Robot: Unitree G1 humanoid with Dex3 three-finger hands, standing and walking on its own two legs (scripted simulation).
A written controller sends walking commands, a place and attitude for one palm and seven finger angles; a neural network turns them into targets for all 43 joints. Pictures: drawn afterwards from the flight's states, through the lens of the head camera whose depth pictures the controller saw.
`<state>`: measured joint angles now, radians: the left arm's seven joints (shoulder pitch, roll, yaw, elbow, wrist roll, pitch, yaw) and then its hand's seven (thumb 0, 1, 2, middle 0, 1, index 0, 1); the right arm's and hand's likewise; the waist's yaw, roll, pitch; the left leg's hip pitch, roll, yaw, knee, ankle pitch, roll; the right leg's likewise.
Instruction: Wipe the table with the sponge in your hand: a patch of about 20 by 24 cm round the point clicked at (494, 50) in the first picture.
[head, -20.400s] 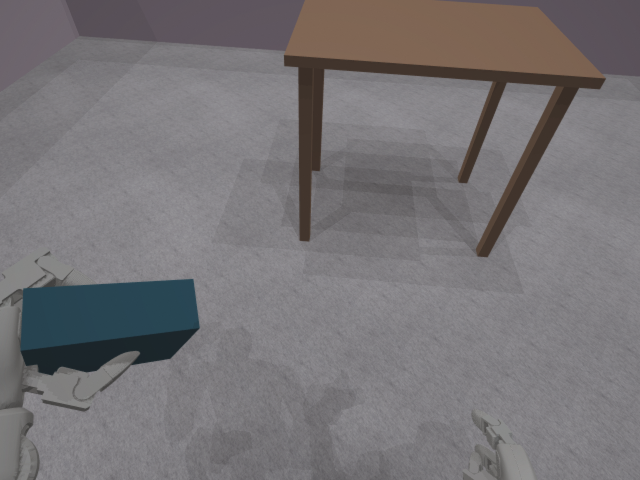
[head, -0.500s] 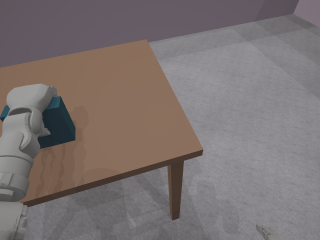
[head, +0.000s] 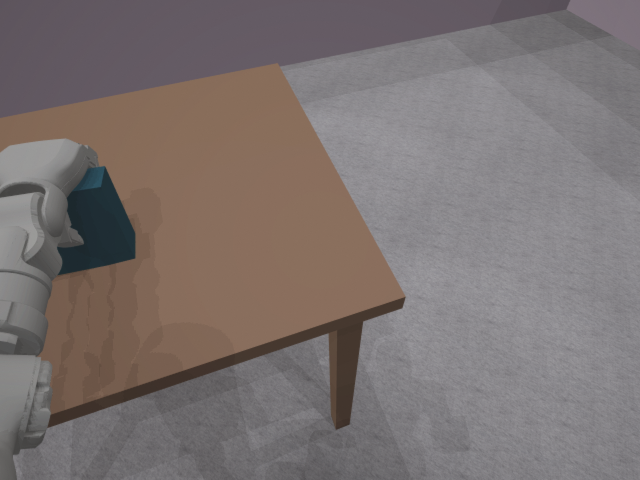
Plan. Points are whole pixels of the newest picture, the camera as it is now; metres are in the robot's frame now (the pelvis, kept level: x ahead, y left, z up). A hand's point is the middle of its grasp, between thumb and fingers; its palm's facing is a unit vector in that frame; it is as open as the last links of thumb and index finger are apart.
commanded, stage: wipe forward along the first lane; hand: left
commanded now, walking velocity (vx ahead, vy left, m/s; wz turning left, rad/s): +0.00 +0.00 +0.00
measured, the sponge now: (76, 236) +0.39 +0.36 +0.07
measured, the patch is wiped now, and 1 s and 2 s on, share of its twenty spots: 0.30 0.45 0.65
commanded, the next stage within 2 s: slide across to the middle lane in 0.04 s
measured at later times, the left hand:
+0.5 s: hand (93, 188) +0.42 +0.32 +0.13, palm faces -0.07 +0.06 -1.00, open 9.3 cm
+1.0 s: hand (131, 182) +0.44 +0.28 +0.13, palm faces -0.05 +0.03 -1.00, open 9.3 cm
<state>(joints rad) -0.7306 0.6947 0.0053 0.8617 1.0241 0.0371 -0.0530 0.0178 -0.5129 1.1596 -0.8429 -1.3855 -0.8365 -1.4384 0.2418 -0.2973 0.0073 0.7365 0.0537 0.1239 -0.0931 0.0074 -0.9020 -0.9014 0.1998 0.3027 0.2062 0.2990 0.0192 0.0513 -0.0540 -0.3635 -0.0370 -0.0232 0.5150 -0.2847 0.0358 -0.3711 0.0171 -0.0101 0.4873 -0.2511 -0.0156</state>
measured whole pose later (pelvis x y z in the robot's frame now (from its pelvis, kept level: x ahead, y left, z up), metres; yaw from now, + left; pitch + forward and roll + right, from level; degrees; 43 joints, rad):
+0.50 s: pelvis +0.01 +0.00 +0.00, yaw +0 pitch +7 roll -1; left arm -0.74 0.63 -0.06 0.84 1.01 0.07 0.01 0.00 -0.49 1.16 -0.82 -1.42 -0.81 -1.47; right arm 0.24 -0.29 -0.01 0.76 0.06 0.12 -0.08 0.01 -0.90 -0.90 0.20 0.30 0.20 0.30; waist 0.01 0.06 -0.05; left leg -0.31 -0.04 -0.02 0.48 -0.28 0.04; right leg -0.32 0.02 -0.01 0.45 -0.25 -0.01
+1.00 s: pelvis +0.02 +0.00 +0.01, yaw +0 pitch +6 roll +0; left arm -0.69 0.53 -0.10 0.73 0.99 0.21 0.00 0.00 -0.48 1.14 -0.81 -1.41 -0.81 -1.47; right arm 0.18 -0.30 0.00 0.75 0.05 0.14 -0.07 0.01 -0.90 -0.90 0.20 0.30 0.21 0.30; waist 0.02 0.08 -0.06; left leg -0.24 -0.04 -0.02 0.41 -0.27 0.03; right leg -0.26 0.02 0.00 0.40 -0.25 -0.02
